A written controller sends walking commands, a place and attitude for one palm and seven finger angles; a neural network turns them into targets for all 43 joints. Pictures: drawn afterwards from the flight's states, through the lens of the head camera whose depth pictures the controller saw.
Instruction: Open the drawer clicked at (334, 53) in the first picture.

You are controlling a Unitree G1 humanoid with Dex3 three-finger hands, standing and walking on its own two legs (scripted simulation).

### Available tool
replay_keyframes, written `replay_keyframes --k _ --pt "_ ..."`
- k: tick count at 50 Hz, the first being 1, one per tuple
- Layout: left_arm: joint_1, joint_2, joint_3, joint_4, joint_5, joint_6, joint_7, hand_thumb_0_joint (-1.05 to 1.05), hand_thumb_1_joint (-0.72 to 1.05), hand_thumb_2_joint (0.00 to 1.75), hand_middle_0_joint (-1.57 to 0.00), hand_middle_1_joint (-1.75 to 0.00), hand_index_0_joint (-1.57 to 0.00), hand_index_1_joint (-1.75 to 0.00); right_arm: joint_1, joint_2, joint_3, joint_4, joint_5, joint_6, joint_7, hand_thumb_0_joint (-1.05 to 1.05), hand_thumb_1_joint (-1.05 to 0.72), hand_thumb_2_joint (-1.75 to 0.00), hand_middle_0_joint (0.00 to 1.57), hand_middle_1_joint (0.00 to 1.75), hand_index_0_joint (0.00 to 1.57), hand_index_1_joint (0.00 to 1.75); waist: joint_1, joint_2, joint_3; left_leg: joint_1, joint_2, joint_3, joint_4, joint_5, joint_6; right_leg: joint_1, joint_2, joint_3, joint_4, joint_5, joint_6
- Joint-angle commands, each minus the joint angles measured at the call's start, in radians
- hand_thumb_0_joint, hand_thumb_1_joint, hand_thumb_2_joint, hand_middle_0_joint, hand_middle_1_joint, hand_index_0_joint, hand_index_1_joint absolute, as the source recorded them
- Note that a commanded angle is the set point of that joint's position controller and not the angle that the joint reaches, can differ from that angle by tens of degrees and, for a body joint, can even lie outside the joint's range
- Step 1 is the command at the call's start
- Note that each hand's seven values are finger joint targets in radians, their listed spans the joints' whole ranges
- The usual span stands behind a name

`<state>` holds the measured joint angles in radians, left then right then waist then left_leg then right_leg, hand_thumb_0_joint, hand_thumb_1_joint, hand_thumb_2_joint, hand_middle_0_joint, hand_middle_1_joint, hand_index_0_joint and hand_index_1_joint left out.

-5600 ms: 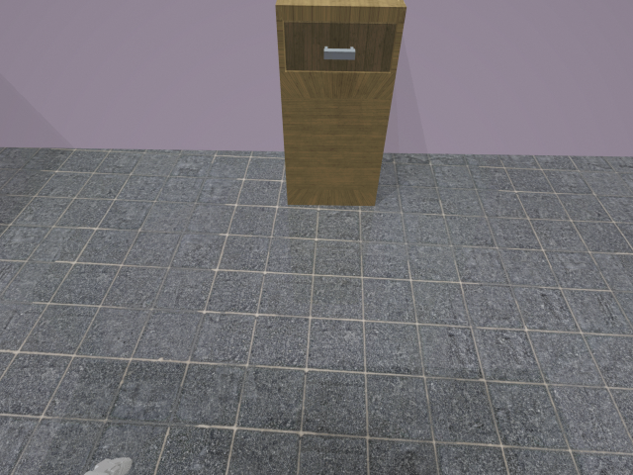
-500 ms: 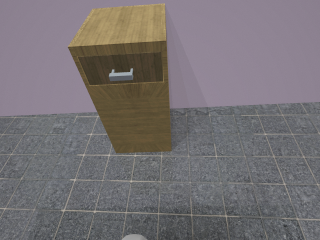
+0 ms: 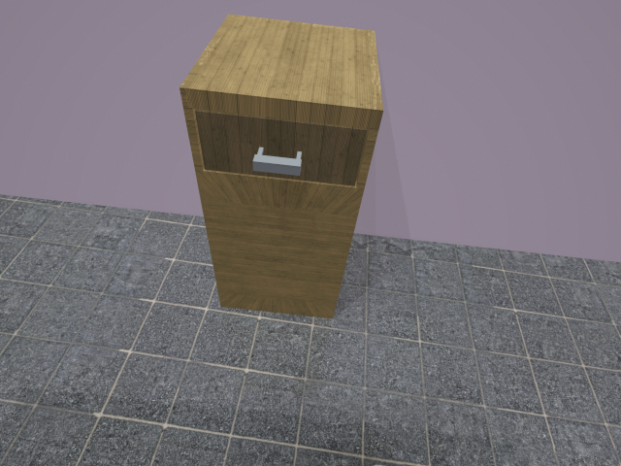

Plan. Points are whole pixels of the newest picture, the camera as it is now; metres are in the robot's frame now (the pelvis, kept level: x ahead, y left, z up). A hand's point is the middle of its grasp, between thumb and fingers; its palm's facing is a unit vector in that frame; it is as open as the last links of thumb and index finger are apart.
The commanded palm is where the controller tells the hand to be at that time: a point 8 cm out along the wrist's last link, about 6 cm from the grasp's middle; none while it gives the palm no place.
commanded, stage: take the last steps up to it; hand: left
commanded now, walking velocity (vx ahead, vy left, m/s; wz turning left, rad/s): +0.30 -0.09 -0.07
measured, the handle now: (278, 159) +0.74 +0.13 -0.05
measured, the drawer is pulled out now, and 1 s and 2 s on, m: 0.00 0.00 0.00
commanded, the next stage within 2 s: come to a stop and stand still in 0.34 s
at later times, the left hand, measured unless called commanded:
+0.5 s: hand (250, 388) +0.27 +0.11 -0.17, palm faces +0.01 -0.98 -0.22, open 7.2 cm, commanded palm none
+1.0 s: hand (236, 409) +0.24 +0.13 -0.18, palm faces -0.02 -0.96 -0.26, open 7.4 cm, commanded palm none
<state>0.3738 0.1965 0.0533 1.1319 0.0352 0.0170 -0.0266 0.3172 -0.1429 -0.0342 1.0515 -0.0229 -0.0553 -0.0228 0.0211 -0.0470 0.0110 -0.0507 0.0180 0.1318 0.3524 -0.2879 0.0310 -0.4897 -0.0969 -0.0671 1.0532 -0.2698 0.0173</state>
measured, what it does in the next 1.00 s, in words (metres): walks ahead: right foot, then left foot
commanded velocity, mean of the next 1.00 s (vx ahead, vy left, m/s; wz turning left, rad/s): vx -0.01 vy -0.02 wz -0.01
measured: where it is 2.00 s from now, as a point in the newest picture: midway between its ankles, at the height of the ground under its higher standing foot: outside the picture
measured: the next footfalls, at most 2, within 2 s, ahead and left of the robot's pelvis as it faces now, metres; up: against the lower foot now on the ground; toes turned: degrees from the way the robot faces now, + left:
right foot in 0.30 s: +0.26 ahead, -0.15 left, +0.00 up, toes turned -9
left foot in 0.70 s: +0.33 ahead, +0.06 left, +0.00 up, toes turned +3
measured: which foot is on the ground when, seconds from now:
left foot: down 0.00-0.32, up 0.34-0.68, down 0.70-1.00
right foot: up 0.00-0.28, down 0.30-0.72, up 0.74-1.00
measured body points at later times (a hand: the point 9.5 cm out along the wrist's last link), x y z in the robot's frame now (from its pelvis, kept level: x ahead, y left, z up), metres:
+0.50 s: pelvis +0.19 -0.07 -0.01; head +0.21 -0.08 +0.44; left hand +0.27 +0.16 -0.15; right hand +0.16 -0.29 -0.18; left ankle +0.15 +0.07 -0.67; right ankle +0.22 -0.15 -0.75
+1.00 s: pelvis +0.20 -0.07 -0.01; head +0.24 -0.08 +0.43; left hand +0.24 +0.18 -0.16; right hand +0.28 -0.30 -0.17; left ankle +0.29 +0.06 -0.75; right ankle +0.13 -0.19 -0.71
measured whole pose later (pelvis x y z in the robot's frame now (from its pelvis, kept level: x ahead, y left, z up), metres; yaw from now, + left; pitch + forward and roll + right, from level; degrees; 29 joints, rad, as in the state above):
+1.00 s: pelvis +0.20 -0.07 -0.01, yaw -4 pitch +0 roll +1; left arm 0.22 0.20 0.05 1.02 0.02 0.06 0.02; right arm 0.10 -0.16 -0.04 0.98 -0.03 0.03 -0.02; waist 0.01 0.01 0.09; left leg -0.36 0.07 0.11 0.49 -0.13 0.00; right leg -0.31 -0.03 -0.02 0.85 -0.51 0.03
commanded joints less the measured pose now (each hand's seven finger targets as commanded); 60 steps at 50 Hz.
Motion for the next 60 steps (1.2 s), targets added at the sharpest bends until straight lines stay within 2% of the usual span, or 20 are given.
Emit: replay_keyframes --k 1,10,13,14,15,16,19,23,28,32,34,36,38,42,48,51,53,54,56,60 --pt "-0.058 0.02 0.007 -0.083 -0.009 -0.026 0.003 0.0 0.9 0.9 -0.2 -0.3 -0.2 -0.3 0.13 -0.124 -0.014 0.015 0.01 -0.023 -0.016 0.0 -0.9 -0.9 0.2 0.3 0.2 0.3 -0.025 0.142 0.112 0.045 0.254 -0.146 -0.176 0.411 0.101 -0.198 -0.017 0.019 0.029 0.078 0.008" --pt "-0.278 0.015 0.002 -0.166 -0.021 -0.038 -0.004 0.0 0.9 0.9 -0.2 -0.3 -0.2 -0.3 0.187 -0.14 -0.028 0.068 -0.011 -0.013 -0.018 0.0 -0.9 -0.9 0.2 0.3 0.2 0.3 -0.067 0.167 0.156 0.064 0.285 -0.103 -0.084 0.575 0.107 -0.072 0.015 -0.049 -0.373 0.042 -0.041" --pt "-0.045 0.048 0.016 -0.095 -0.015 -0.06 0.005 0.0 0.9 0.9 -0.2 -0.3 -0.2 -0.3 0.16 -0.164 -0.033 0.071 0.001 -0.008 -0.017 0.0 -0.9 -0.9 0.2 0.3 0.2 0.3 0.042 0.126 0.014 0.019 0.233 -0.04 0.202 0.778 0.06 0.283 0.097 -0.103 -0.515 0.134 -0.075" --pt "0.09 0.108 0.033 -0.052 -0.008 -0.075 0.012 0.0 0.9 0.9 -0.2 -0.3 -0.2 -0.3 0.159 -0.147 -0.031 0.067 0.011 -0.01 -0.008 0.0 -0.9 -0.9 0.2 0.3 0.2 0.3 0.1 0.06 -0.08 -0.139 0.186 -0.015 0.42 0.62 0.026 0.532 0.024 -0.007 -0.532 0.207 -0.108" --pt "0.181 0.211 0.061 -0.039 -0.006 -0.083 0.028 0.0 0.9 0.9 -0.2 -0.3 -0.2 -0.3 0.231 -0.073 -0.02 0.048 0.025 -0.012 0.0 0.0 -0.9 -0.9 0.2 0.3 0.2 0.3 0.107 -0.202 -0.228 -0.392 0.022 0.031 0.766 -0.042 -0.022 0.766 -0.267 0.4 -0.605 0.369 -0.225" --pt "0.195 0.245 0.059 -0.034 -0.03 -0.077 0.032 0.0 0.9 0.9 -0.2 -0.3 -0.2 -0.3 0.189 -0.083 -0.017 0.029 0.029 -0.006 -0.005 0.0 -0.9 -0.9 0.2 0.3 0.2 0.3 0.099 -0.168 -0.259 -0.434 -0.003 -0.093 0.969 -0.323 -0.006 0.716 -0.347 0.512 -0.7 0.446 -0.283" --pt "-0.075 0.131 0.026 -0.098 -0.028 -0.071 0.043 0.0 0.9 0.9 -0.2 -0.3 -0.2 -0.3 0.081 -0.06 -0.025 0.018 0.012 0.014 0.003 0.0 -0.9 -0.9 0.2 0.3 0.2 0.3 0.009 0.0 -0.008 -0.463 0.111 -0.149 0.994 -0.131 -0.004 0.323 -0.265 0.321 -0.793 0.169 -0.238" --pt "-0.167 0.048 -0.005 -0.115 -0.016 -0.081 0.052 0.0 0.9 0.9 -0.2 -0.3 -0.2 -0.3 0.144 -0.008 -0.01 0.041 0.0 0.05 0.004 0.0 -0.9 -0.9 0.2 0.3 0.2 0.3 -0.078 -0.009 0.028 -0.331 0.114 -0.109 0.733 -0.073 -0.042 0.134 -0.177 0.082 -0.819 0.385 -0.185" --pt "-0.134 0.072 -0.004 -0.113 -0.015 -0.053 0.062 0.0 0.9 0.9 -0.2 -0.3 -0.2 -0.3 0.058 -0.006 0.004 0.019 0.019 0.063 -0.004 0.0 -0.9 -0.9 0.2 0.3 0.2 0.3 -0.035 -0.048 -0.02 -0.278 0.058 -0.078 0.407 -0.02 -0.069 0.252 -0.149 0.061 -0.707 0.685 -0.188" --pt "-0.127 0.114 0.019 -0.125 -0.019 -0.019 0.071 0.0 0.9 0.9 -0.2 -0.3 -0.2 -0.3 0.0 -0.07 -0.02 -0.016 0.012 0.079 -0.006 0.0 -0.9 -0.9 0.2 0.3 0.2 0.3 -0.033 -0.077 -0.005 -0.207 0.043 -0.081 0.233 0.108 -0.07 0.265 -0.164 0.096 -0.605 0.616 -0.172" --pt "-0.117 0.095 0.016 -0.14 -0.025 -0.004 0.072 0.0 0.9 0.9 -0.2 -0.3 -0.2 -0.3 0.001 -0.123 -0.028 -0.031 0.009 0.075 -0.007 0.0 -0.9 -0.9 0.2 0.3 0.2 0.3 -0.035 0.041 -0.016 -0.079 0.137 -0.164 0.143 0.535 -0.028 0.17 -0.08 0.051 -0.513 0.416 -0.091" --pt "-0.075 0.048 0.003 -0.155 -0.03 0.007 0.078 0.0 0.9 0.9 -0.2 -0.3 -0.2 -0.3 -0.004 -0.202 -0.038 -0.054 0.003 0.074 -0.01 0.0 -0.9 -0.9 0.2 0.3 0.2 0.3 -0.025 0.264 -0.018 -0.109 0.36 -0.32 0.021 0.901 0.125 0.158 0.069 -0.032 -0.268 -0.211 -0.018" --pt "-0.093 0.055 0.012 -0.149 -0.028 0.022 0.077 0.0 0.9 0.9 -0.2 -0.3 -0.2 -0.3 -0.062 -0.198 -0.033 -0.07 0.0 0.072 -0.027 0.0 -0.9 -0.9 0.2 0.3 0.2 0.3 -0.027 0.27 -0.02 -0.188 0.368 -0.345 -0.024 0.786 0.187 0.133 0.08 0.075 -0.008 -0.359 -0.014" --pt "-0.059 0.061 0.022 -0.146 -0.024 0.025 0.067 0.0 0.9 0.9 -0.2 -0.3 -0.2 -0.3 -0.153 -0.188 -0.037 -0.116 -0.003 0.078 -0.026 0.0 -0.9 -0.9 0.2 0.3 0.2 0.3 -0.009 0.168 -0.099 -0.092 0.307 -0.246 0.024 0.658 0.172 0.049 0.083 0.098 0.099 -0.247 0.004" --pt "-0.088 0.026 0.002 -0.165 -0.022 0.02 0.054 0.0 0.9 0.9 -0.2 -0.3 -0.2 -0.3 -0.117 -0.198 -0.053 -0.094 -0.004 0.079 -0.012 0.0 -0.9 -0.9 0.2 0.3 0.2 0.3 -0.05 0.239 -0.129 -0.06 0.277 -0.265 -0.026 0.299 0.143 0.149 0.062 0.033 -0.287 -0.255 0.004" --pt "0.02 0.036 -0.003 -0.112 -0.017 0.0 0.056 0.0 0.9 0.9 -0.2 -0.3 -0.2 -0.3 -0.123 -0.168 -0.048 -0.08 0.008 0.083 0.005 0.0 -0.9 -0.9 0.2 0.3 0.2 0.3 -0.004 0.148 -0.109 -0.198 0.171 -0.187 0.021 0.028 0.048 0.366 0.072 0.002 -0.663 -0.015 -0.005" --pt "-0.022 0.151 0.0 -0.121 -0.006 -0.016 0.06 0.0 0.9 0.9 -0.2 -0.3 -0.2 -0.3 -0.153 -0.066 -0.022 -0.108 0.019 0.089 0.017 0.0 -0.9 -0.9 0.2 0.3 0.2 0.3 -0.011 -0.182 0.018 -0.35 0.023 -0.087 0.197 -0.118 -0.058 0.251 -0.192 0.364 -0.888 -0.204 -0.105" --pt "-0.079 0.174 0.001 -0.145 -0.008 -0.014 0.06 0.0 0.9 0.9 -0.2 -0.3 -0.2 -0.3 -0.188 -0.098 -0.026 -0.118 0.011 0.092 0.024 0.0 -0.9 -0.9 0.2 0.3 0.2 0.3 -0.001 -0.155 0.066 -0.308 0.035 -0.113 0.269 -0.138 -0.053 0.125 -0.251 0.387 -0.943 -0.298 -0.147" --pt "-0.118 0.146 0.003 -0.149 -0.008 -0.025 0.065 0.0 0.9 0.9 -0.2 -0.3 -0.2 -0.3 -0.189 -0.106 -0.028 -0.095 0.003 0.096 0.024 0.0 -0.9 -0.9 0.2 0.3 0.2 0.3 -0.009 -0.158 0.136 -0.346 0.042 -0.144 0.359 -0.09 -0.043 0.122 -0.212 0.372 -0.922 -0.145 -0.141" --pt "-0.074 0.128 0.004 -0.131 -0.015 -0.04 0.063 0.0 0.9 0.9 -0.2 -0.3 -0.2 -0.3 -0.093 -0.112 -0.027 -0.038 0.011 0.083 0.024 0.0 -0.9 -0.9 0.2 0.3 0.2 0.3 -0.011 -0.089 0.094 -0.395 0.015 -0.122 0.43 -0.052 -0.058 0.325 -0.186 0.239 -0.801 0.319 -0.134"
